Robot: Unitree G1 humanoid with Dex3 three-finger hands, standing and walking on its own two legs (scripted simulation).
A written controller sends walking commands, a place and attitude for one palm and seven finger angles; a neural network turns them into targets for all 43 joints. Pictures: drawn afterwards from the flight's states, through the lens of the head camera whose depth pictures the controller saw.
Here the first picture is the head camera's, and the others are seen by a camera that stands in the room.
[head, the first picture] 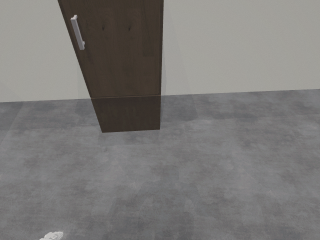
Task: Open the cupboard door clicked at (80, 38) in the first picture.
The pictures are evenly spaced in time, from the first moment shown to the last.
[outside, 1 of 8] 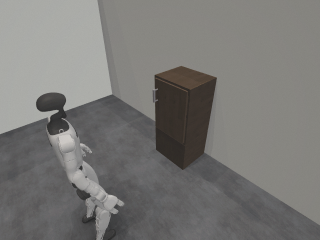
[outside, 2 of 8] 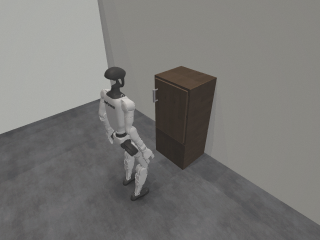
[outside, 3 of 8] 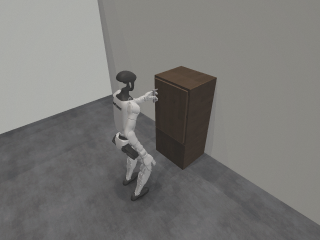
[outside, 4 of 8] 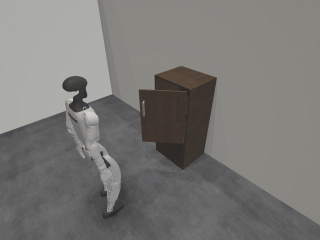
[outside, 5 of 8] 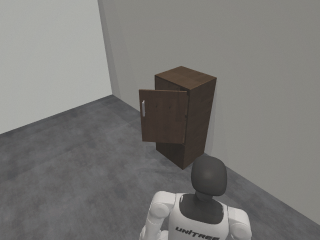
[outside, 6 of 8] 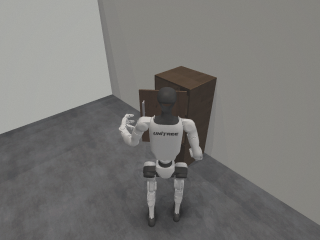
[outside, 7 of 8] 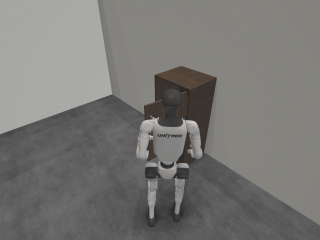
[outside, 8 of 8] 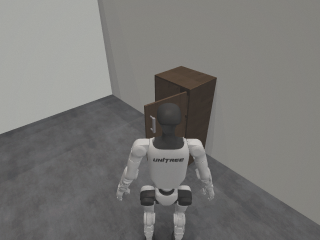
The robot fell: no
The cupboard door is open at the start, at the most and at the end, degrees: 0 86 82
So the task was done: yes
